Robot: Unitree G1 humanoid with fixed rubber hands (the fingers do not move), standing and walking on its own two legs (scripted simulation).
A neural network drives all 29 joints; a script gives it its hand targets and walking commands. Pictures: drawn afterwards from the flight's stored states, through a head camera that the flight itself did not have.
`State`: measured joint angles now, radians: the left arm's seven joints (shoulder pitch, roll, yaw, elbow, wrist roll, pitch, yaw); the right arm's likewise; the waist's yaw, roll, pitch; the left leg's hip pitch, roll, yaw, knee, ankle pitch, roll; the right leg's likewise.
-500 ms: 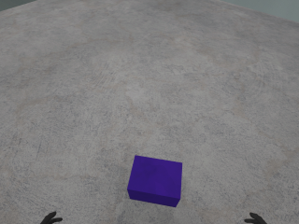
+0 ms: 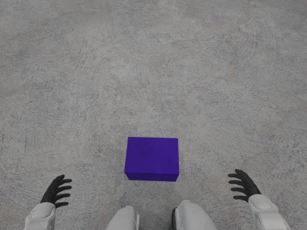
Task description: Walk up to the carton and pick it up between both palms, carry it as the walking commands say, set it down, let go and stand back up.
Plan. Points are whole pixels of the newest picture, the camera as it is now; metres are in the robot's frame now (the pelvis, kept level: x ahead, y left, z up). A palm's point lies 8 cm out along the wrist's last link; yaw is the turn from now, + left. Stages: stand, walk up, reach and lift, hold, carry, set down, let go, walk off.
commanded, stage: reach and lift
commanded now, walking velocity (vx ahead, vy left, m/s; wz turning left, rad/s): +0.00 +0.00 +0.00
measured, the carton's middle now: (152, 159) +0.45 +0.03 -0.64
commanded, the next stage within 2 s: none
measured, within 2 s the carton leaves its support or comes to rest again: neither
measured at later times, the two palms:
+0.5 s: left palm (66, 180) +0.25 +0.30 -0.15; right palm (230, 164) +0.29 -0.23 -0.14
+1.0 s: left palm (83, 140) +0.40 +0.28 -0.19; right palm (213, 137) +0.40 -0.21 -0.19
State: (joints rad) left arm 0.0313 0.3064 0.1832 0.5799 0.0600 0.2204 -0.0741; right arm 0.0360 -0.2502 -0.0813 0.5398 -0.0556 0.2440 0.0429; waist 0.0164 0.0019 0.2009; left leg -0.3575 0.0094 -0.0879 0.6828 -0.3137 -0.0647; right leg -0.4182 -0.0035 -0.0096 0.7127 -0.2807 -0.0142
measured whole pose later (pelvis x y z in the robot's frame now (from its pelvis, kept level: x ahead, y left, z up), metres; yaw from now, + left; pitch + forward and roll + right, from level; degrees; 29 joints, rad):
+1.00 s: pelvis -0.04 +0.04 -0.10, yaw -1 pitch +31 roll +1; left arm -0.79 0.32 0.27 0.67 -0.09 0.20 -0.02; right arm -0.82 -0.35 -0.25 0.70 0.08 0.21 0.04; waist 0.03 -0.01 0.12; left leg -1.33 -0.03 -0.02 1.20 -0.40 -0.02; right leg -1.38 -0.01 0.07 1.16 -0.32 0.05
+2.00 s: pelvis -0.06 +0.03 -0.30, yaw -1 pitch +42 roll +2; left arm -1.04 0.40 0.24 0.69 -0.18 0.17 -0.01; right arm -1.04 -0.37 -0.24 0.69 0.15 0.19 -0.05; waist 0.03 -0.02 0.17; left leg -2.07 -0.03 -0.03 1.92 -0.59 -0.05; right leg -2.14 0.03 0.08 1.87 -0.47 0.05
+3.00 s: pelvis -0.07 +0.03 -0.40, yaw -1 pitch +30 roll +0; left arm -1.24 0.42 0.09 0.94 -0.23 0.03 0.06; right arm -1.29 -0.50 -0.04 1.06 0.34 0.03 -0.06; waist 0.02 -0.05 0.50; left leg -2.17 -0.05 -0.06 2.31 -0.67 -0.07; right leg -2.24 0.04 0.07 2.24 -0.52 0.07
